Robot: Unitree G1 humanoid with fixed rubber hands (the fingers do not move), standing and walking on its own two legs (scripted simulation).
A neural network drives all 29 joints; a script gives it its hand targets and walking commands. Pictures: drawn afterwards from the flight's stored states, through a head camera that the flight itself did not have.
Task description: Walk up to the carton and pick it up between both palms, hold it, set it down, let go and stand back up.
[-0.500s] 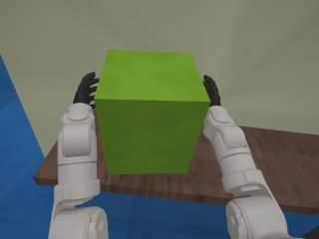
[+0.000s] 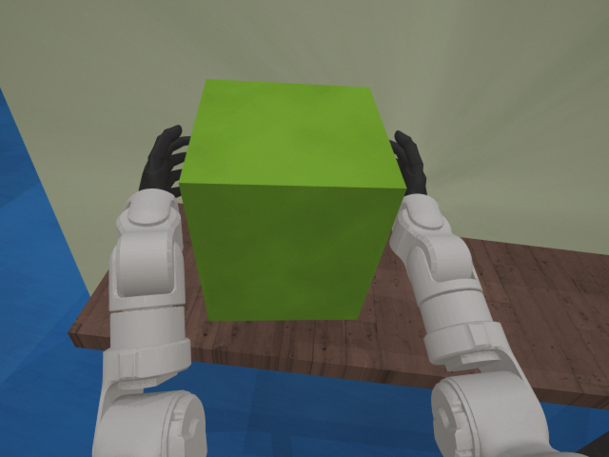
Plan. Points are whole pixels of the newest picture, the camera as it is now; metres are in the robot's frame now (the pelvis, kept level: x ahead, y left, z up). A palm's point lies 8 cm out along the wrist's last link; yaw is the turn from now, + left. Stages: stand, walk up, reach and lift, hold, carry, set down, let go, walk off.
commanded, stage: hold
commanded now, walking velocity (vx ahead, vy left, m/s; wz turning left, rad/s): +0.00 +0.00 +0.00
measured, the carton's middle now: (286, 207) +0.39 +0.00 +0.18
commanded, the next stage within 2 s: none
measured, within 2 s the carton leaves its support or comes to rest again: neither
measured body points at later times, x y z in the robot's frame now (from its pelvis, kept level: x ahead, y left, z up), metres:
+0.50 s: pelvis +0.00 +0.00 +0.00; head -0.05 +0.04 +0.45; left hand +0.37 +0.16 +0.21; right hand +0.38 -0.15 +0.21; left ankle +0.04 +0.12 -0.75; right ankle +0.01 -0.12 -0.75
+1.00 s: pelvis +0.00 +0.00 +0.00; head -0.05 +0.03 +0.45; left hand +0.37 +0.16 +0.21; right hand +0.38 -0.15 +0.22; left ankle +0.04 +0.12 -0.75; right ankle +0.01 -0.12 -0.75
